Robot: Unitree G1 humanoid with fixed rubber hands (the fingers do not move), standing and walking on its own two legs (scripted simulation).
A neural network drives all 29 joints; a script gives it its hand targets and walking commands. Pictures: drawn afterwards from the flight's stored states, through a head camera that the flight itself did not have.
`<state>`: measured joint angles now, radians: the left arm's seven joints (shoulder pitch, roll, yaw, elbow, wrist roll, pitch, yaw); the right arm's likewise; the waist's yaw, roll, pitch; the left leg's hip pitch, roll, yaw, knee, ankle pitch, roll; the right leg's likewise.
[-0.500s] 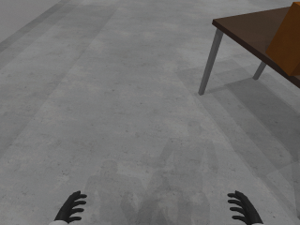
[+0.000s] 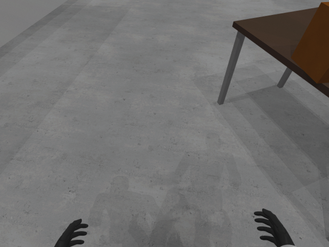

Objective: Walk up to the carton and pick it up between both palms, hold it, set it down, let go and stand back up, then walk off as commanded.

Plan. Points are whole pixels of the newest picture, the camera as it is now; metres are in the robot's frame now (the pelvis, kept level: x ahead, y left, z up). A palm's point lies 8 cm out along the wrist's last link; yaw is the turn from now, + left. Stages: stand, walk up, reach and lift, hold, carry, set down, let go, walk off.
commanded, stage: stand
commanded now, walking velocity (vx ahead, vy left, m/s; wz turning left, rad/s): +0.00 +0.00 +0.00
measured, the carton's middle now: out of the picture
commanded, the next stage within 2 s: walk up in 0.96 s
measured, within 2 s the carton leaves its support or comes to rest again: neither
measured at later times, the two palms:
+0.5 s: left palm out of the picture +0.11 +0.27 -0.10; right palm out of the picture +0.14 -0.28 -0.07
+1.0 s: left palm out of the picture +0.09 +0.26 -0.09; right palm out of the picture +0.12 -0.29 -0.08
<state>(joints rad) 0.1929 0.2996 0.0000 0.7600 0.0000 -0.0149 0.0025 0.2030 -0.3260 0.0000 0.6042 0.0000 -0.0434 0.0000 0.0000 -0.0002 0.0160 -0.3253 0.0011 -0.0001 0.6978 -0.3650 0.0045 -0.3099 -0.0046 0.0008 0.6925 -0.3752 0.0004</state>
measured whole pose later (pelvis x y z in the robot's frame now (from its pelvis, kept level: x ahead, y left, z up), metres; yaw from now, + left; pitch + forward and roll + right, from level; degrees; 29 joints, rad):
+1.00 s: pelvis -0.01 -0.02 +0.00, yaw +0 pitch -1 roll +1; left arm 0.19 0.31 0.00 0.87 0.00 -0.02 0.00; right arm 0.20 -0.33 0.00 0.72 0.00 -0.03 0.00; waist 0.00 0.00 0.02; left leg -0.30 0.00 0.00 0.62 -0.30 -0.02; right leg -0.31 0.00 0.00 0.68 -0.35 -0.02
